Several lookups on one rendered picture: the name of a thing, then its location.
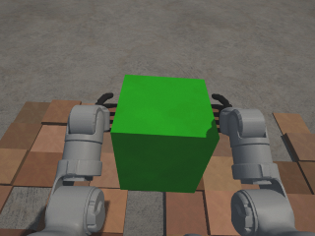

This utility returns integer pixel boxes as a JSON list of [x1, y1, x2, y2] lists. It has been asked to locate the robot right hand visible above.
[[211, 93, 232, 133]]

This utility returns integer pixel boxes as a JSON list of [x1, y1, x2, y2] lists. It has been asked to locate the right robot upper arm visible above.
[[230, 189, 315, 236]]

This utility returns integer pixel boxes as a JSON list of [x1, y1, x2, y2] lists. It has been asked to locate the left robot upper arm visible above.
[[27, 186, 105, 236]]

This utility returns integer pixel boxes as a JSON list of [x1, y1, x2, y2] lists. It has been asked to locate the robot right forearm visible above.
[[219, 107, 295, 225]]

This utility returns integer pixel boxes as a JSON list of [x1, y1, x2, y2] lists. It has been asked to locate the robot left hand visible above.
[[95, 92, 117, 133]]

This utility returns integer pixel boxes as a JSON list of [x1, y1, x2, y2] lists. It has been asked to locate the robot left forearm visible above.
[[44, 104, 110, 226]]

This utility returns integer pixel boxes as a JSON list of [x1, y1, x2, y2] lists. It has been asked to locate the carton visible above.
[[110, 75, 220, 194]]

